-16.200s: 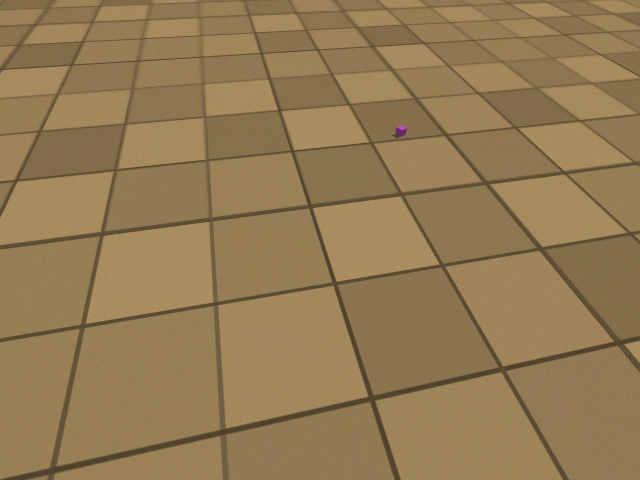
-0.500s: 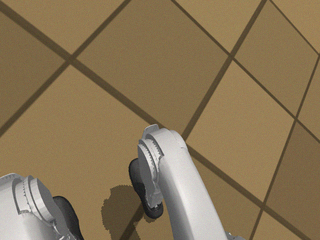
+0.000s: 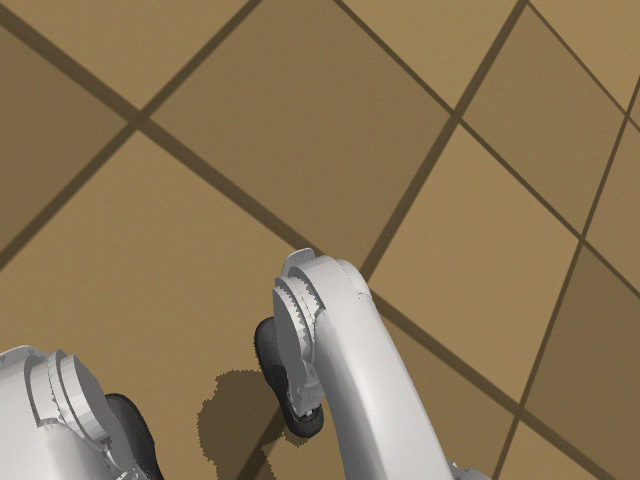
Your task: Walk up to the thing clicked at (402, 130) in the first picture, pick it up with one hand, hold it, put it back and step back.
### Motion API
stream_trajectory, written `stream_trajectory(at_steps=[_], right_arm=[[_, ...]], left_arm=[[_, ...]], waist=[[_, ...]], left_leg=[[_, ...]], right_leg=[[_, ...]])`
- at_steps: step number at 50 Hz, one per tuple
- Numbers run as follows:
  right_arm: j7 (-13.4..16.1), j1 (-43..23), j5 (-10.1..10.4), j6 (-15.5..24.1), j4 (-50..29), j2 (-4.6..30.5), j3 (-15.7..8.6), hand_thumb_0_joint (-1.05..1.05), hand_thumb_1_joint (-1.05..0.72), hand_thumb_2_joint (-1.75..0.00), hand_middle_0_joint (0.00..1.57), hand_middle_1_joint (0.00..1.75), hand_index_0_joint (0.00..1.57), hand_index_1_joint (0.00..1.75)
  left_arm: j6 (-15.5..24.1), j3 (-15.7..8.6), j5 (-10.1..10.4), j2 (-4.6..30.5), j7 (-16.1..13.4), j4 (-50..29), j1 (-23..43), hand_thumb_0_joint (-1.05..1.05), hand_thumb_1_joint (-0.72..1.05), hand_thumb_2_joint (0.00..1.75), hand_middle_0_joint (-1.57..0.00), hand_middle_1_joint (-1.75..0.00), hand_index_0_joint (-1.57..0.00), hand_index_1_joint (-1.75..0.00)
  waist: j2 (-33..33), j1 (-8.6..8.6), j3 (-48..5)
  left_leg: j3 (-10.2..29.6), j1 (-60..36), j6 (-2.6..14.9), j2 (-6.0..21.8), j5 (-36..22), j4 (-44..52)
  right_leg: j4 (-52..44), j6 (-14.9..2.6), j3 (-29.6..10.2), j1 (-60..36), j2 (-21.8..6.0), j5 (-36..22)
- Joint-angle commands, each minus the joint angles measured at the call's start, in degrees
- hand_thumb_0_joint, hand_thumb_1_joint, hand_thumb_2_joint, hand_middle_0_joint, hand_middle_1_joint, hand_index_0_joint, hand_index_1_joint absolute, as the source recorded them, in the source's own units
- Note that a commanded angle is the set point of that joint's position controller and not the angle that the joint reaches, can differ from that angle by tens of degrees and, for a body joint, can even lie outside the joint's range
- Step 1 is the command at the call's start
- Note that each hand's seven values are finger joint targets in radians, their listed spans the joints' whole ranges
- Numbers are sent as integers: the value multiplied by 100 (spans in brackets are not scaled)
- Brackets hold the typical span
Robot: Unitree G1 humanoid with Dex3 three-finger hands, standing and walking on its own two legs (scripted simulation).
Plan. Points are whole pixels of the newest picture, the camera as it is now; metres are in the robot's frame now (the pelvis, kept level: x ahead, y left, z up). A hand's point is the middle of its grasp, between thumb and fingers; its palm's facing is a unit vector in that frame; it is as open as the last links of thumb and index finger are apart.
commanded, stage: rise first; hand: left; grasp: from above
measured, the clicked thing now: out of the picture +0.48 +0.28 -0.30
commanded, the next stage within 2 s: none
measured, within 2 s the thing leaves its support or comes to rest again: neither
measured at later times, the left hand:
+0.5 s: hand out of the picture +0.46 +0.33 -0.19, palm faces -0.08 -0.41 -0.91, open 13.1 cm
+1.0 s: hand out of the picture +0.45 +0.33 -0.19, palm faces -0.07 -0.42 -0.91, open 12.7 cm
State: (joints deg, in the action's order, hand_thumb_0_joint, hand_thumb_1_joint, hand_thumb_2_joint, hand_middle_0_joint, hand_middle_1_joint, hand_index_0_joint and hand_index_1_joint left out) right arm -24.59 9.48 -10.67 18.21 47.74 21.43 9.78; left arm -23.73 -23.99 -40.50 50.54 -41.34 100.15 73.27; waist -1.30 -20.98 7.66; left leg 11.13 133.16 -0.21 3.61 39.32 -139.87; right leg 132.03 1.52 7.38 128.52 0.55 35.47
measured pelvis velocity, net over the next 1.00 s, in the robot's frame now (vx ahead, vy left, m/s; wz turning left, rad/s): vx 0.00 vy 0.00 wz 0.00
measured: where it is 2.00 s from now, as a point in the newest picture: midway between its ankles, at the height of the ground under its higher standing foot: (224, 437)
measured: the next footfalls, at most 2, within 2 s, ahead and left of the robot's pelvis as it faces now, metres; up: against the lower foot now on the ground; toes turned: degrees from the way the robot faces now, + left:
none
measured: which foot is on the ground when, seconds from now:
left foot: down 0.00-1.00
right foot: down 0.00-1.00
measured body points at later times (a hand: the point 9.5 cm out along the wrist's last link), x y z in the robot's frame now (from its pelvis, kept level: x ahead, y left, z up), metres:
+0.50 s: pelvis +0.00 +0.00 +0.00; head +0.28 +0.07 +0.35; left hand +0.46 +0.34 -0.13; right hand -0.02 -0.26 -0.07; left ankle +0.07 +0.13 -0.29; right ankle +0.12 -0.12 -0.29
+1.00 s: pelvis +0.00 +0.00 +0.00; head +0.27 +0.07 +0.35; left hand +0.45 +0.34 -0.14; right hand -0.02 -0.26 -0.07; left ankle +0.07 +0.13 -0.29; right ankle +0.12 -0.12 -0.29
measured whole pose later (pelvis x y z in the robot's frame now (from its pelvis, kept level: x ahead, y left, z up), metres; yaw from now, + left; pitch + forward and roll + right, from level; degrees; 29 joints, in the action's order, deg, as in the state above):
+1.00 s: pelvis +0.00 +0.00 +0.00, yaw +0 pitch +31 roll -10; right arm -25.1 10.1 -11.5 20.5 49.3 21.3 10.2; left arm -22.2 -24.3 -39.4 51.1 -43.2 102.9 73.5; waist -2.1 -21.6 8.1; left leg 11.4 132.0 -0.7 3.4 38.8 -139.0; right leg 131.3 1.2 7.7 127.5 0.5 35.0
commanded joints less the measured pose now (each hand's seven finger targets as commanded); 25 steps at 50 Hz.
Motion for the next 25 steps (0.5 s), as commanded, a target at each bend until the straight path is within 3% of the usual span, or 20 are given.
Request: stream_trajectory(at_steps=[1, 4, 5, 11, 12, 15, 17, 20, 22, 24, 25], right_arm=[[-25, 1581, 39, -55, 279, 1643, -382, 0, -90, -90, 20, 30, 20, 30], [-34, 1598, 21, -20, 284, 1583, -327, 0, -90, -90, 20, 30, 20, 30], [-12, 1508, 48, -16, 279, 1600, -346, 0, -90, -90, 20, 30, 20, 30], [15, 1458, -35, 77, 358, 1565, -288, 0, -90, -90, 20, 30, 20, 30], [29, 1592, -5, 82, 403, 1627, -332, 0, -90, -90, 20, 30, 20, 30], [22, 1526, -25, 112, 424, 1609, -300, 0, -90, -90, 20, 30, 20, 30], [7, 1549, -58, 113, 442, 1625, -296, 0, -91, -90, 20, 30, 20, 30], [12, 1580, -41, 117, 413, 1671, -346, 0, -90, -90, 20, 30, 20, 30], [-10, 1527, -64, 134, 420, 1653, -355, 0, -90, -90, 20, 30, 20, 30], [-1, 1527, -36, 137, 386, 1716, -417, 0, -91, -90, 20, 30, 20, 30], [-19, 1646, -29, 125, 363, 1619, -351, 0, -90, -90, 20, 30, 20, 30]], left_arm=[[-35, 224, -80, 1149, -213, -434, 1256, 0, -42, 89, -23, -87, -21, -89], [5, 252, -2, 1057, -208, -474, 1436, 0, -40, 88, -24, -86, -22, -88], [31, 239, 57, 1106, -218, -483, 1403, 0, -39, 87, -24, -87, -23, -89], [167, 333, 0, 1160, -235, -594, 1582, 0, -37, 85, -25, -87, -24, -88], [198, 169, -18, 1317, -280, -601, 1618, 0, -38, 86, -25, -87, -23, -88], [218, 164, -86, 1364, -332, -709, 1706, 0, -38, 86, -26, -83, -24, -86], [201, 255, -124, 1268, -342, -563, 1690, 0, -39, 86, -26, -84, -24, -86], [169, 185, -136, 1372, -351, -580, 1649, 0, -36, 84, -28, -83, -26, -85], [127, 275, -128, 1212, -308, -440, 1529, 0, -37, 85, -28, -83, -25, -85], [101, 246, -86, 1199, -309, -442, 1398, 0, -36, 84, -28, -82, -26, -84], [81, 129, -75, 1195, -311, -392, 1244, 0, -36, 84, -28, -82, -26, -84]], waist=[[2136, -184, -3991], [2016, -278, -3848], [1994, -212, -3776], [2103, -315, -3750], [2146, -250, -3934], [2406, -242, -4058], [2452, -325, -4009], [2381, -244, -4077], [2304, -278, -3899], [2233, -208, -3973], [2127, -178, -4072]], left_leg=[[-421, -2733, 71, -49, -925, 1473], [-398, -2577, 100, -58, -878, 1432], [-404, -2539, 104, -54, -748, 1457], [-472, -2600, 87, -84, -701, 1408], [-469, -2697, 83, -62, -782, 1427], [-442, -2958, 40, -38, -884, 1402], [-466, -2944, 36, -48, -895, 1406], [-518, -2848, 49, -60, -953, 1398], [-504, -2765, 59, -72, -833, 1417], [-497, -2801, 62, -59, -902, 1427], [-495, -2869, 56, -64, -1093, 1419]], right_leg=[[-1267, -237, 477, -2248, 248, -1077], [-1276, -215, 485, -2141, 224, -1047], [-1310, -219, 463, -2105, 238, -914], [-1335, -214, 443, -2158, 212, -847], [-1380, -216, 426, -2260, 228, -925], [-1293, -240, 455, -2138, 196, -1030], [-1303, -245, 463, -2195, 197, -1073], [-1351, -230, 417, -2342, 216, -1125], [-1344, -227, 457, -2218, 202, -1004], [-1370, -222, 440, -2324, 234, -1064], [-1361, -211, 445, -2434, 234, -1237]])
